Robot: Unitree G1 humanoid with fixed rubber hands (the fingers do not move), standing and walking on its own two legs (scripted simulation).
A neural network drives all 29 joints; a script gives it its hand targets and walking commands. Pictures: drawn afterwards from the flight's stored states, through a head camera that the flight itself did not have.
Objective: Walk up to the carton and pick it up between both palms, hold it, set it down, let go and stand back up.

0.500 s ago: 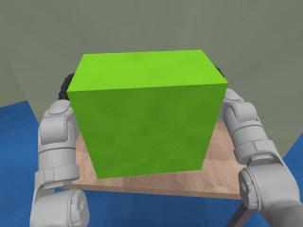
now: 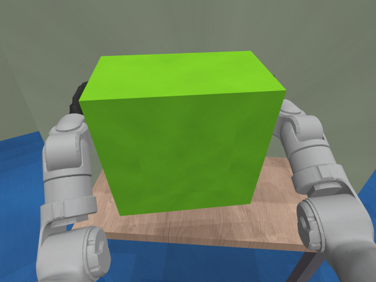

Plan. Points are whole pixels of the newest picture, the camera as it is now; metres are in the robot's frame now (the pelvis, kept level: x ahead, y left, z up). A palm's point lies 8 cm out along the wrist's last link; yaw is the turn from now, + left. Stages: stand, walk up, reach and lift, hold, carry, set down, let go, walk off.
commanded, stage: reach and lift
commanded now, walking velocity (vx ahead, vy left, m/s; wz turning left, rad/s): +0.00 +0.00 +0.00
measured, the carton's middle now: (182, 136) +0.36 +0.00 +0.20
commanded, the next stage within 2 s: hold in 0.08 s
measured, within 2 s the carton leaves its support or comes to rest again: neither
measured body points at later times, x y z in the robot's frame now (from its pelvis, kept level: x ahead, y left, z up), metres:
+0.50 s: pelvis +0.01 -0.01 +0.00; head -0.06 +0.01 +0.44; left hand +0.39 +0.19 +0.25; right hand +0.40 -0.20 +0.28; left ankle +0.01 +0.13 -0.75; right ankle +0.01 -0.13 -0.75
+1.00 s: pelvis +0.00 +0.00 +0.00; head -0.08 +0.01 +0.44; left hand +0.38 +0.20 +0.26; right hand +0.39 -0.19 +0.29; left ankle +0.01 +0.13 -0.75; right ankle +0.01 -0.13 -0.75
